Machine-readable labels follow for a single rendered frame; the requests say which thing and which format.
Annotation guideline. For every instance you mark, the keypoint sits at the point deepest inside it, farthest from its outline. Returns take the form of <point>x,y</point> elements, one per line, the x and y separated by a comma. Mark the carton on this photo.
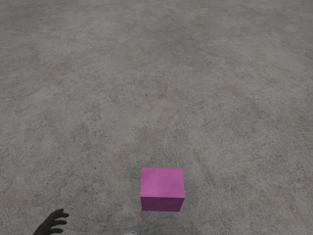
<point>162,189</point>

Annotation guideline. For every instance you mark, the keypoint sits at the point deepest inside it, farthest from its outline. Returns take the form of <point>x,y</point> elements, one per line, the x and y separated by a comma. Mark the robot left hand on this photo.
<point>45,227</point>

